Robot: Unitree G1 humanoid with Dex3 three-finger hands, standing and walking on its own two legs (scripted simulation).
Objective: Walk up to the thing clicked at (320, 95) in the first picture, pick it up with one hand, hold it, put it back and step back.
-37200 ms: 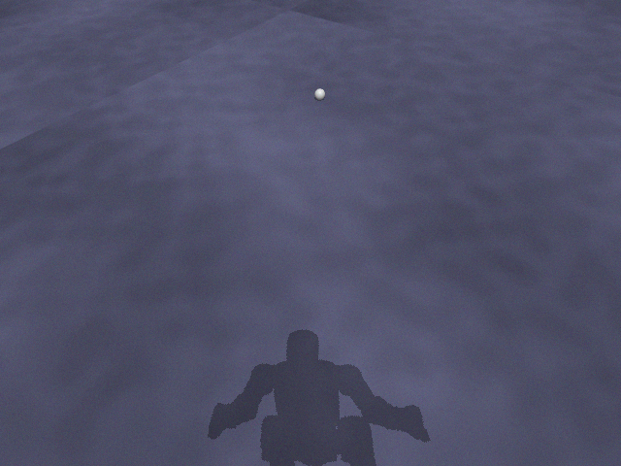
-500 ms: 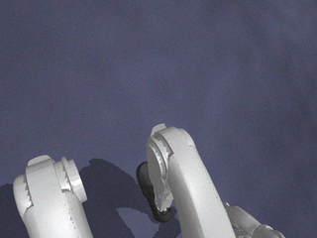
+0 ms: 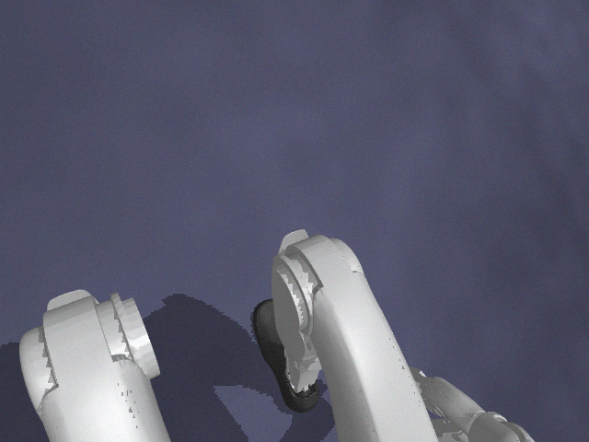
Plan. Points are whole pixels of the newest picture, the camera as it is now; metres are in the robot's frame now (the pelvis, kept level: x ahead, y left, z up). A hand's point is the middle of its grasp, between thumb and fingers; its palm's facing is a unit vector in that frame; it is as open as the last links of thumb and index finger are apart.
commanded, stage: withdraw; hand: left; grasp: from above
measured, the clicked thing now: out of the picture +0.42 +0.34 -0.26
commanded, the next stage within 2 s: home in 0.88 s
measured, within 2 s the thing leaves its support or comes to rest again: neither
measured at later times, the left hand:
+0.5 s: hand out of the picture +0.41 +0.36 -0.12, palm faces -0.30 -0.08 -0.95, open 14.0 cm
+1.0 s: hand out of the picture +0.38 +0.36 -0.13, palm faces -0.46 -0.12 -0.88, open 14.0 cm
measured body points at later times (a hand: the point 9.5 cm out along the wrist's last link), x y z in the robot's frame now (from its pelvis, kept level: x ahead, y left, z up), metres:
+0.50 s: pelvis +0.00 +0.00 +0.03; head +0.21 +0.10 +0.42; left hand +0.42 +0.36 -0.07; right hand +0.12 -0.26 -0.07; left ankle +0.06 +0.13 -0.26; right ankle +0.12 -0.12 -0.26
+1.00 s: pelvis -0.01 -0.01 +0.03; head +0.20 +0.10 +0.41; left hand +0.40 +0.36 -0.08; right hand +0.08 -0.29 -0.06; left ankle +0.06 +0.13 -0.26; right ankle +0.12 -0.12 -0.26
